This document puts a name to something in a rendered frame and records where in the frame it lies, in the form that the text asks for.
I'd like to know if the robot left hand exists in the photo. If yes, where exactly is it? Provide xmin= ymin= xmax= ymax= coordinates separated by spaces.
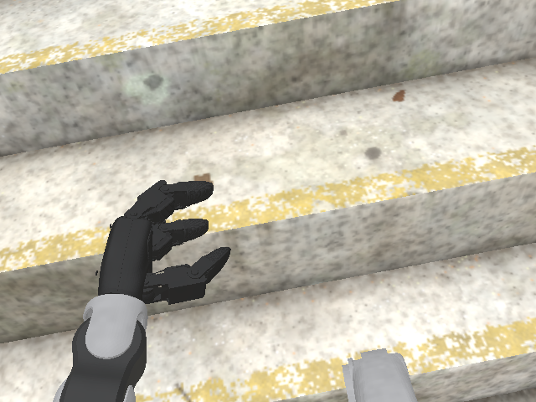
xmin=95 ymin=180 xmax=231 ymax=305

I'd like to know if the right robot shin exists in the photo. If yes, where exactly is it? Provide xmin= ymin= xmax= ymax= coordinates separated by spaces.
xmin=391 ymin=353 xmax=411 ymax=382

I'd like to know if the right robot thigh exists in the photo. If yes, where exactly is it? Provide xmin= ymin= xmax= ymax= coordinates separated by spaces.
xmin=342 ymin=348 xmax=418 ymax=402

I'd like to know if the left robot forearm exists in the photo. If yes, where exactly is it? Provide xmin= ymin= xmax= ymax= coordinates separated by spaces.
xmin=53 ymin=294 xmax=148 ymax=402

